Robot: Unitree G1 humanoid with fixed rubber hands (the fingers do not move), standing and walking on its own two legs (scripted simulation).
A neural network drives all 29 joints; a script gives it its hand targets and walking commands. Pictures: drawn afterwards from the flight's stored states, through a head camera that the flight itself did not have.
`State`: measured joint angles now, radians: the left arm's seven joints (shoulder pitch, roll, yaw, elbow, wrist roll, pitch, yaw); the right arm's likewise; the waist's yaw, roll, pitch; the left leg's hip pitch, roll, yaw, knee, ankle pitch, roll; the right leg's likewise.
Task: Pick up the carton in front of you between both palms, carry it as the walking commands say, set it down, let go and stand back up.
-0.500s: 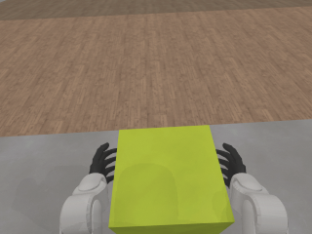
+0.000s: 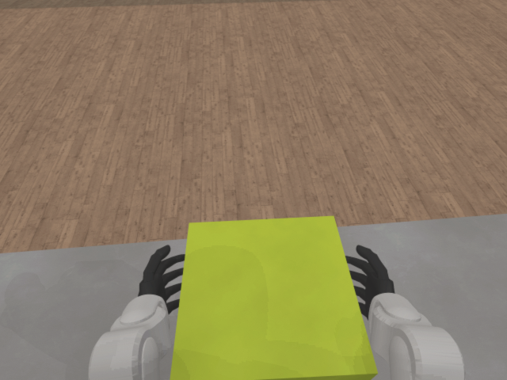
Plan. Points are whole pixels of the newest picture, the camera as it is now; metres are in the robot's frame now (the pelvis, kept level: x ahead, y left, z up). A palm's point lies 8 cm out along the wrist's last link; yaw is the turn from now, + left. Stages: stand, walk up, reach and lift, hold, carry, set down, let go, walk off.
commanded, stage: carry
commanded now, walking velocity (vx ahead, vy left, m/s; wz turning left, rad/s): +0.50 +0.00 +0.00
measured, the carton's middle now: (265, 321) +0.24 +0.00 +0.00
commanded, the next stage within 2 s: none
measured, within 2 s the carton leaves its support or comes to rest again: neither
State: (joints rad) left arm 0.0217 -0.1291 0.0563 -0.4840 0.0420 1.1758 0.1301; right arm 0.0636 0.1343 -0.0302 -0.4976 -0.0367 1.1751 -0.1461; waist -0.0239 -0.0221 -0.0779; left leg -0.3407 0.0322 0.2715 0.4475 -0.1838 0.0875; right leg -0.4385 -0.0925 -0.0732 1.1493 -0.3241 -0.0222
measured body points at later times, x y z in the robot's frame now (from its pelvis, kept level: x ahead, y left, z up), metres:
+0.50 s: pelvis +0.34 -0.04 +0.00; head +0.36 -0.04 +0.45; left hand +0.58 +0.14 +0.07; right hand +0.60 -0.17 +0.06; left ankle +0.19 +0.07 -0.63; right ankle +0.41 -0.10 -0.74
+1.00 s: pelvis +0.68 +0.04 -0.01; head +0.71 +0.05 +0.44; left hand +0.94 +0.19 +0.09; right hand +0.94 -0.11 +0.09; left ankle +0.75 +0.11 -0.74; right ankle +0.52 -0.09 -0.63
